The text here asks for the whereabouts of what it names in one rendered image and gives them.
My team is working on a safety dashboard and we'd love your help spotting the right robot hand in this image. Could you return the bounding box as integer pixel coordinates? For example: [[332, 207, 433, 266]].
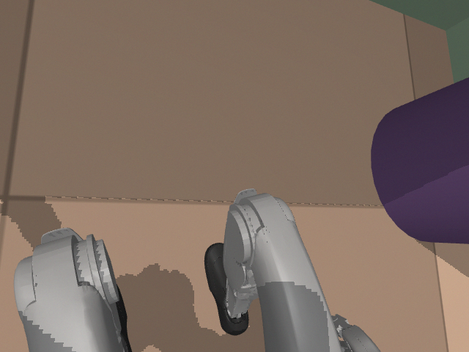
[[331, 314, 381, 352]]

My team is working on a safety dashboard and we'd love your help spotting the left robot foot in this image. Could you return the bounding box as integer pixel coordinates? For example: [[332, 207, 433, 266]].
[[116, 285, 132, 352]]

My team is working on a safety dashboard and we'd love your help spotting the right robot foot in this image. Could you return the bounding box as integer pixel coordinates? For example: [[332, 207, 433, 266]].
[[204, 243, 248, 335]]

